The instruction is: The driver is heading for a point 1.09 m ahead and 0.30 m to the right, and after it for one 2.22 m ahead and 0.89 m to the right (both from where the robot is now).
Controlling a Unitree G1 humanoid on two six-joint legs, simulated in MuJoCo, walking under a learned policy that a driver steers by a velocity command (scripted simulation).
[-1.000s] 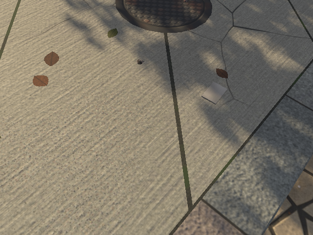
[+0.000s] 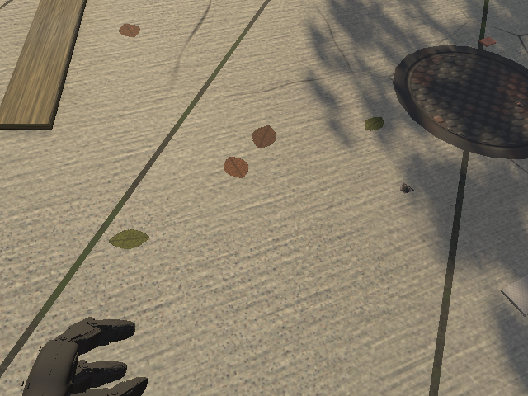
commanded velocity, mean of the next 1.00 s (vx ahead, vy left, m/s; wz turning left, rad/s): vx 0.98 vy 0.00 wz -0.42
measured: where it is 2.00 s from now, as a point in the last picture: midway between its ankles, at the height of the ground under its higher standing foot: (267, 156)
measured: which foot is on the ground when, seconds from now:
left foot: down 0.00-0.16, up 0.18-0.50, down 0.52-0.92, up 0.94-1.00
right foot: up 0.00-0.12, down 0.14-0.52, up 0.54-0.92, down 0.94-1.00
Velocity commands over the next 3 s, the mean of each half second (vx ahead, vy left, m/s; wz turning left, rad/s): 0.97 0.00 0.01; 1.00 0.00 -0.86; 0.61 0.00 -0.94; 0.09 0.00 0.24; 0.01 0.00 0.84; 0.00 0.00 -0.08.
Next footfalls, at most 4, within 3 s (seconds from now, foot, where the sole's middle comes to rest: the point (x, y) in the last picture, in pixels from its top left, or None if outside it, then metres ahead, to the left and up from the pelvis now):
0.14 right None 0.31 -0.13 -0.77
0.52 left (155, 344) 0.62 0.16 -0.77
0.94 right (245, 220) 1.00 -0.11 -0.77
1.32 left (256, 126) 1.42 -0.20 -0.77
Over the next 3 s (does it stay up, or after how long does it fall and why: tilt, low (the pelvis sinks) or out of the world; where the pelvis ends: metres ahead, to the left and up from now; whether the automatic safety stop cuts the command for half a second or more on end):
stays up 1.27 -0.20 0.00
